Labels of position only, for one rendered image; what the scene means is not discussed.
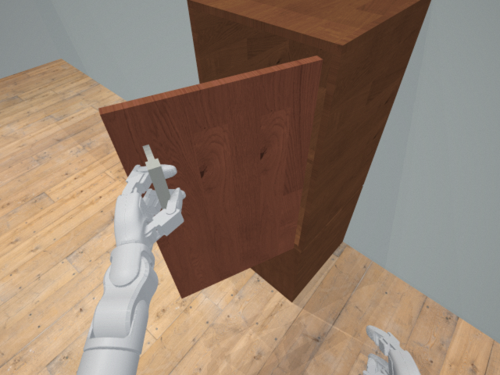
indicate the left robot hand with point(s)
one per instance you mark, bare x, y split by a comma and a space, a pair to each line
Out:
133, 213

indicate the handle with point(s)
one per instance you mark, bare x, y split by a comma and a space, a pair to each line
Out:
156, 173

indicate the cupboard door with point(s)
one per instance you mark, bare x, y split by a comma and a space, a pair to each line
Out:
240, 146

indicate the right robot hand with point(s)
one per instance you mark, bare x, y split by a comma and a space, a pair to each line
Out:
400, 362

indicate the robot left forearm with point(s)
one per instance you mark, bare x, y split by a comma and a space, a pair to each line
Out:
117, 332

